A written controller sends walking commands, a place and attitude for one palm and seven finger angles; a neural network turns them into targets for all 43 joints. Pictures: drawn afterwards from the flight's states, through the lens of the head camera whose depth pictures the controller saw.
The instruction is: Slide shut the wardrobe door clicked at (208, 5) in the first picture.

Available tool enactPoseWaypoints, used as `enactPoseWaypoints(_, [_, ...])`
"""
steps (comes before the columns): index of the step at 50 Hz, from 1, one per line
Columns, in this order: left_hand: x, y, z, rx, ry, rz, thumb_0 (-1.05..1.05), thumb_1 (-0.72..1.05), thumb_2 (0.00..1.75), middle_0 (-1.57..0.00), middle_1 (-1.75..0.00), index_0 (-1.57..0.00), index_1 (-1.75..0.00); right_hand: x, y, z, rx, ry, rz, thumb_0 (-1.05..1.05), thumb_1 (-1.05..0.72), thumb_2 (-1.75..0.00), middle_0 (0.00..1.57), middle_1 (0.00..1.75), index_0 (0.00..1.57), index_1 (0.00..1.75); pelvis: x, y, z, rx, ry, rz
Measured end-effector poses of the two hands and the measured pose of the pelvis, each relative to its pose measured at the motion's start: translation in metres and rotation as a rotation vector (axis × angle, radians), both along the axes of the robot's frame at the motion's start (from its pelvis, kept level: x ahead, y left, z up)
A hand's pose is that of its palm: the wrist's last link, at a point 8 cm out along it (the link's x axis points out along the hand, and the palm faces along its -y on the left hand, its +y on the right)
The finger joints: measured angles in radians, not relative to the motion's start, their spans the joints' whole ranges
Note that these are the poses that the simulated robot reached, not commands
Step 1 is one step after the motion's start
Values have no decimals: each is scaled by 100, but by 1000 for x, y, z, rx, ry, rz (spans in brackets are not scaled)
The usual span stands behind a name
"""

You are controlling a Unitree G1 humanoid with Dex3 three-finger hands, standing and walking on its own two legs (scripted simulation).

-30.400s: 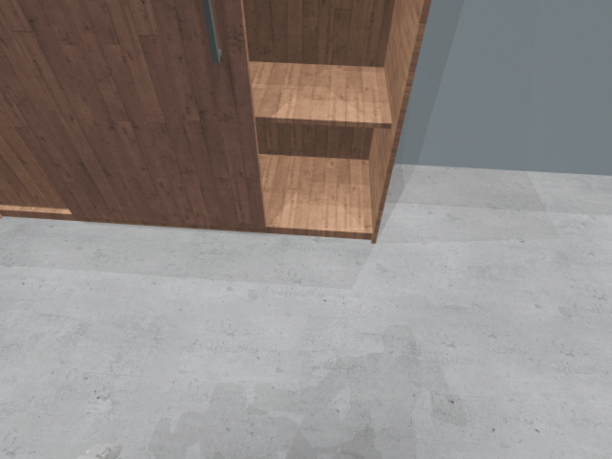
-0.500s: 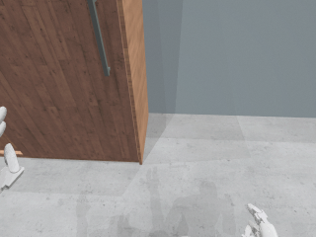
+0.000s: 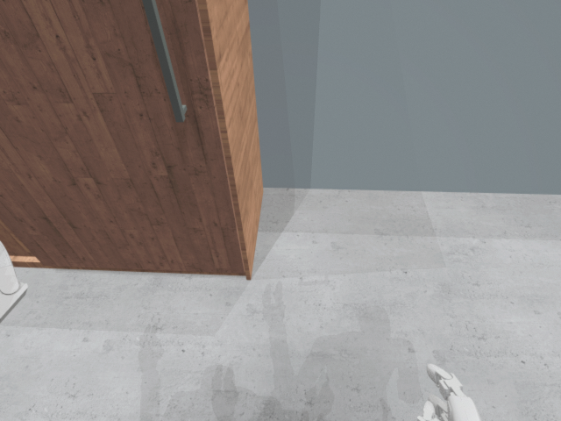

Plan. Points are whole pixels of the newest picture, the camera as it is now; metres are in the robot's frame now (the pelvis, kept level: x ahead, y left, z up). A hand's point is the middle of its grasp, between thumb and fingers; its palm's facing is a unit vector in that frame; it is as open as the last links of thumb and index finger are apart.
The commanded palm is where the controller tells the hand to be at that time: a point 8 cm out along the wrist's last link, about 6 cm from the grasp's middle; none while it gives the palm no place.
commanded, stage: stop stepping back and stand still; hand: left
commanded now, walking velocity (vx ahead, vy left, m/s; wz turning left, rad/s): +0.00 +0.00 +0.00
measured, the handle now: (166, 55) +0.78 +0.28 +0.18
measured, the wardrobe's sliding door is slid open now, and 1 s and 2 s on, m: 0.00 0.00 0.00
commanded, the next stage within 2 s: let the arm hang, fingers relaxed in 0.90 s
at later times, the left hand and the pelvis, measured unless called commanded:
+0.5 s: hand (18, 269) +0.24 +0.30 +0.17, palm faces +0.44 -0.79 -0.43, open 7.4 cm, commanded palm +0.17 +0.33 +0.19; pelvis +0.03 +0.03 +0.02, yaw -1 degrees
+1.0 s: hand (13, 265) +0.24 +0.30 +0.18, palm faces +0.42 -0.80 -0.43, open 7.4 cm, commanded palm none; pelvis +0.03 +0.05 +0.02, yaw -1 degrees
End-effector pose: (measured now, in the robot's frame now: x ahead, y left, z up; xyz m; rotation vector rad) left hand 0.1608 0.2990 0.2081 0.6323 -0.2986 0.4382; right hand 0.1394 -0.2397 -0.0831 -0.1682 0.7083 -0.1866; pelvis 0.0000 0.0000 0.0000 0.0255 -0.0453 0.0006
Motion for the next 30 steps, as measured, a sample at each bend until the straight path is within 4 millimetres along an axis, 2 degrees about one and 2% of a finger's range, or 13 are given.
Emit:
enactPoseWaypoints(3, [2, -1, -6, -58, 34, 19, 1, 89, 90, -21, -30, -21, -30, 4, 2, -1, 19, 36, 17, 1, -91, -90, 20, 30, 20, 30, 4, 0, 5, -2, 8, -3])
enactPoseWaypoints(8, [4, -3, -12, -106, 72, -4, 2, 89, 90, -21, -30, -21, -30, 13, 7, 10, -5, 52, 43, 1, -91, -90, 20, 30, 20, 30, 9, 6, 14, -1, 15, -4])
enactPoseWaypoints(13, [9, 10, -13, -100, 72, -21, 2, 89, 90, -21, -30, -21, -30, 27, 13, 18, -43, 33, 30, 1, -91, -90, 20, 30, 20, 30, 14, 16, 13, -28, 17, -11])
enactPoseWaypoints(19, [23, 29, -14, -109, 74, 8, 2, 89, 90, -21, -30, -21, -30, 45, 29, 30, -50, -3, 49, 1, -91, -90, 20, 30, 20, 30, 22, 27, 16, -34, 38, -15])
enactPoseWaypoints(30, [38, 36, -18, -138, 85, -28, 2, 89, 90, -21, -30, -21, -30, 62, 53, 34, -36, -10, 63, 1, -90, -90, 20, 30, 20, 30, 35, 39, 17, -43, 51, -18])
